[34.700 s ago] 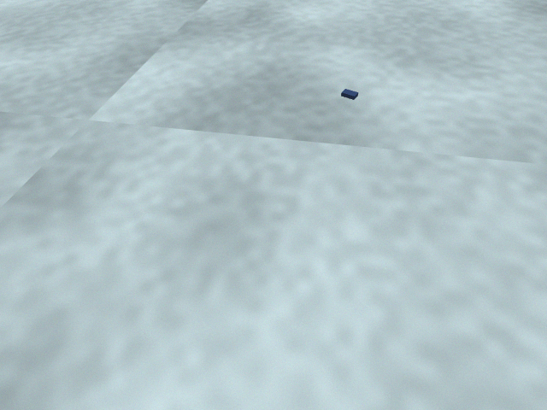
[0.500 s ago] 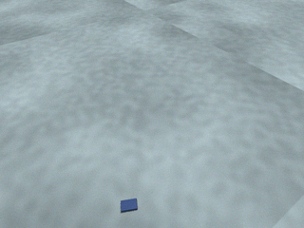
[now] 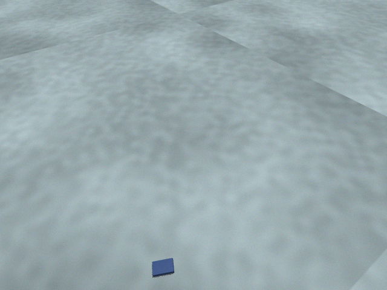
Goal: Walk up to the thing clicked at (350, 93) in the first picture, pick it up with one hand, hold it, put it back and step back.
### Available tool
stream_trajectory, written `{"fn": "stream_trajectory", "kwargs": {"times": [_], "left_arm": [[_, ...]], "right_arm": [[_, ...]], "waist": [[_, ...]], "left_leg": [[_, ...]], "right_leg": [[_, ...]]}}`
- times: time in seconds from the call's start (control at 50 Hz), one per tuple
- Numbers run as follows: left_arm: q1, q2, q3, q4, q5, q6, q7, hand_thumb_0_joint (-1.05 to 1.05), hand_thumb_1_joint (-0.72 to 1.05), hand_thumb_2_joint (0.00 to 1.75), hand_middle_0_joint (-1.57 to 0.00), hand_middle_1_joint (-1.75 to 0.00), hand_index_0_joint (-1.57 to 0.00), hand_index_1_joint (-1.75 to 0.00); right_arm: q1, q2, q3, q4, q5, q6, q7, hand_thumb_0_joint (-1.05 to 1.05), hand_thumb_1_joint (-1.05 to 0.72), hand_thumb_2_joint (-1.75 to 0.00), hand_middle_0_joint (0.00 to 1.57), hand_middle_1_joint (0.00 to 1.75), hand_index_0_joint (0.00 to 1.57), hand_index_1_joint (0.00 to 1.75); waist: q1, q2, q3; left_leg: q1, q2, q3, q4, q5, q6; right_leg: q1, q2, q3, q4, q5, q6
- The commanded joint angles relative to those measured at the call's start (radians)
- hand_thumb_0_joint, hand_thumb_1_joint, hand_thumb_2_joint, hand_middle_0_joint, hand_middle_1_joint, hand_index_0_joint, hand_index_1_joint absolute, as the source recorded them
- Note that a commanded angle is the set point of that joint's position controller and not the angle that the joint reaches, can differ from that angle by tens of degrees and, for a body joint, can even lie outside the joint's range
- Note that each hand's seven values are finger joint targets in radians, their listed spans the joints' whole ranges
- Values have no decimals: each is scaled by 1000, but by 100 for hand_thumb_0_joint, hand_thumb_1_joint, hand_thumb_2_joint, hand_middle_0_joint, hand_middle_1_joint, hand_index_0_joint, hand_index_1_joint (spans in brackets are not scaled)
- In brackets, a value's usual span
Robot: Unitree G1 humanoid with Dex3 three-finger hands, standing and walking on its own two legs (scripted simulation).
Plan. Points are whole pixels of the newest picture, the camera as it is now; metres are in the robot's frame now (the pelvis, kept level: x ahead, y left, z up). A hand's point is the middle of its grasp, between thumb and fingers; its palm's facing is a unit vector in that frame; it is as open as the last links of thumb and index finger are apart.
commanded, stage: stand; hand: left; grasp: from above
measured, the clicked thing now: (163, 267) +0.40 +0.21 -0.77
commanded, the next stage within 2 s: step back in 0.84 s
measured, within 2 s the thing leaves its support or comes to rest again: neither
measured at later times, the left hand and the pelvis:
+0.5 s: hand out of the picture +0.02 +0.21 -0.17, palm faces +0.00 -0.96 -0.27, open 7.4 cm; pelvis +0.00 +0.00 +0.00, yaw +0 degrees
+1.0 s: hand out of the picture +0.05 +0.25 -0.17, palm faces -0.01 -0.93 -0.37, open 7.4 cm; pelvis -0.03 -0.01 -0.01, yaw -1 degrees
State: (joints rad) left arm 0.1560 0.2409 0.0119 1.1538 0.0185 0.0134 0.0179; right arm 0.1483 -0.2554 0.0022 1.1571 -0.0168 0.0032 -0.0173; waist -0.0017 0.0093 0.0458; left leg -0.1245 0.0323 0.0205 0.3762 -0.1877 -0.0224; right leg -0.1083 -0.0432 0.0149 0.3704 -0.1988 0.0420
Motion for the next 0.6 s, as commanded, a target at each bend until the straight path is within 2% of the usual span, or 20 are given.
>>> {"fn": "stream_trajectory", "kwargs": {"times": [0.0,0.06,0.08,0.1,0.18,0.22,0.26,0.3,0.32,0.34,0.36,0.4,0.42,0.46,0.5,0.52,0.58], "left_arm": [[13,143,24,-34,-2,-15,11,0,90,90,-20,-30,-20,-30],[16,164,30,-34,3,-19,13,0,90,90,-20,-30,-20,-30],[6,156,32,-36,0,-19,13,0,90,90,-20,-30,-20,-30],[21,152,31,-33,2,-20,14,0,90,90,-20,-30,-20,-30],[24,141,32,-30,2,-22,14,0,90,90,-20,-30,-20,-30],[27,137,32,-29,2,-20,14,0,90,90,-20,-30,-20,-30],[38,125,32,-27,2,-18,13,0,90,90,-20,-30,-20,-30],[40,128,34,-28,3,-17,13,0,90,90,-20,-30,-20,-30],[44,123,32,-23,4,-15,13,0,90,90,-20,-30,-20,-30],[51,131,32,-29,5,-18,13,0,90,90,-20,-30,-20,-30],[36,149,37,-36,4,-21,14,0,90,90,-20,-30,-20,-30],[40,139,35,-37,5,-22,14,0,90,90,-20,-30,-20,-30],[40,153,39,-41,4,-23,15,0,90,90,-20,-30,-20,-30],[53,146,37,-38,6,-21,13,0,90,90,-20,-30,-20,-30],[42,163,42,-45,6,-22,13,0,90,90,-20,-30,-20,-30],[38,169,43,-49,5,-21,12,0,90,90,-20,-30,-20,-30],[52,162,42,-50,5,-22,11,0,90,90,-20,-30,-20,-30]], "right_arm": [[1,-145,-32,-31,3,-9,-9,0,-90,-90,20,30,20,30],[-1,-162,-41,-34,0,-8,-8,0,-90,-90,20,30,20,30],[3,-156,-41,-33,-1,-11,-9,0,-90,-90,20,30,20,30],[-3,-156,-43,-32,0,-11,-8,0,-90,-90,20,30,20,30],[10,-140,-43,-29,0,-16,-9,0,-90,-90,20,30,20,30],[9,-135,-43,-29,-1,-13,-9,0,-90,-90,20,30,20,30],[25,-126,-43,-23,-1,-14,-10,0,-90,-90,20,30,20,30],[24,-123,-42,-27,-1,-12,-8,0,-90,-90,20,30,20,30],[32,-111,-42,-25,-1,-11,-8,0,-90,-90,20,30,20,30],[18,-138,-49,-33,-1,-13,-8,0,-90,-90,20,30,20,30],[25,-142,-51,-36,-2,-14,-9,0,-90,-90,20,30,20,30],[30,-135,-50,-35,-2,-14,-8,0,-90,-90,20,30,20,30],[34,-153,-54,-35,-2,-14,-9,0,-90,-90,20,30,20,30],[29,-144,-53,-37,-3,-14,-8,0,-90,-90,20,30,20,30],[38,-156,-56,-41,-4,-11,-7,0,-90,-90,20,30,20,30],[38,-156,-57,-45,-5,-11,-5,0,-90,-90,20,30,20,30],[40,-149,-57,-48,-2,-15,-6,0,-90,-90,20,30,20,30]], "waist": [[2,-12,-10],[0,-22,16],[-5,-12,-11],[3,-10,-3],[-3,-8,-26],[-1,0,9],[0,1,-7],[1,4,9],[-4,-18,18],[1,-16,17],[-5,-9,-8],[-6,-18,5],[-5,-10,7],[0,-14,21],[-4,-24,58],[-7,-18,49],[-4,-11,9]], "left_leg": [[13,71,-59,-69,114,29],[-5,66,-62,-82,35,30],[10,72,-58,-75,73,35],[10,71,-62,-73,75,32],[28,73,-57,-73,97,35],[-5,67,-60,-84,29,36],[15,73,-57,-79,57,37],[-8,69,-62,-91,5,35],[-6,66,-62,-95,1,33],[15,72,-63,-79,30,36],[13,74,-61,-72,44,40],[2,71,-61,-69,46,37],[1,74,-63,-70,28,40],[-1,71,-65,-79,0,38],[-46,68,-70,-89,-75,39],[-45,71,-72,-89,-86,43],[-5,75,-71,-78,-26,43]], "right_leg": [[-37,-57,45,-65,133,-41],[-58,-56,50,-84,57,-39],[-38,-60,53,-72,89,-45],[-51,-57,49,-75,96,-41],[-38,-60,52,-65,121,-45],[-54,-53,47,-71,71,-44],[-48,-55,50,-57,94,-47],[-51,-50,46,-62,57,-45],[-71,-46,44,-63,30,-46],[-83,-51,50,-68,42,-47],[-58,-56,54,-65,66,-47],[-66,-55,51,-63,59,-47],[-58,-59,59,-64,62,-47],[-80,-54,55,-67,34,-47],[-94,-49,58,-77,-40,-45],[-85,-52,59,-71,-38,-49],[-79,-56,60,-61,17,-51]]}}
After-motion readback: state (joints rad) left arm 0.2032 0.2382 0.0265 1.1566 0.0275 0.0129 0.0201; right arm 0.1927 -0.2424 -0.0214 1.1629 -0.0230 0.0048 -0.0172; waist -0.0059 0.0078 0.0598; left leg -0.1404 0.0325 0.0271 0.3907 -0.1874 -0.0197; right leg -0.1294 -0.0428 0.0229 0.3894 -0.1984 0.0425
